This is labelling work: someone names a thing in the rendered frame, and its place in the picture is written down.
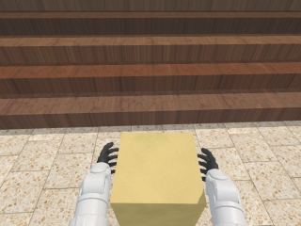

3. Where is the robot left forearm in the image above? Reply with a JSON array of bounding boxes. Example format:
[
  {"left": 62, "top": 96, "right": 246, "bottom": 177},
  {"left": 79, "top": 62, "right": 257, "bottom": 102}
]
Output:
[{"left": 68, "top": 162, "right": 112, "bottom": 226}]

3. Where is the left robot hand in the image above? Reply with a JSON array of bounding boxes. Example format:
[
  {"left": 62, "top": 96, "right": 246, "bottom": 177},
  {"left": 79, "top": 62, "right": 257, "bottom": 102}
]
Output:
[{"left": 97, "top": 141, "right": 119, "bottom": 174}]

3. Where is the right robot hand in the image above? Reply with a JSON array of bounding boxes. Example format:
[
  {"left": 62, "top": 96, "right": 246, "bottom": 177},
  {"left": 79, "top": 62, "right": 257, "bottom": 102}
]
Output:
[{"left": 197, "top": 148, "right": 219, "bottom": 182}]

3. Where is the robot right forearm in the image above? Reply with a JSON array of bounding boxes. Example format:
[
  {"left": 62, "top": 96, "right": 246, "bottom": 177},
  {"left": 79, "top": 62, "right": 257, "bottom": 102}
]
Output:
[{"left": 205, "top": 169, "right": 247, "bottom": 226}]

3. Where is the carton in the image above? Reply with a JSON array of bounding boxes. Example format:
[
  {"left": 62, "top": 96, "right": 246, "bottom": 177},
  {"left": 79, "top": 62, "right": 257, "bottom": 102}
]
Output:
[{"left": 110, "top": 133, "right": 207, "bottom": 226}]

